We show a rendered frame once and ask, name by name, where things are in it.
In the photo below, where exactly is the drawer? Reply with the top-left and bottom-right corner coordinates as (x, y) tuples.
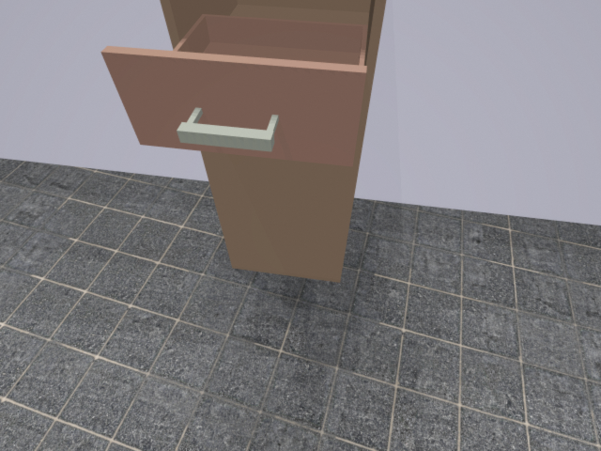
(101, 14), (367, 167)

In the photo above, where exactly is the handle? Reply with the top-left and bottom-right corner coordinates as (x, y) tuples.
(177, 107), (279, 152)

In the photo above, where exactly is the cabinet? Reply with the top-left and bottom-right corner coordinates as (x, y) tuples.
(160, 0), (386, 283)

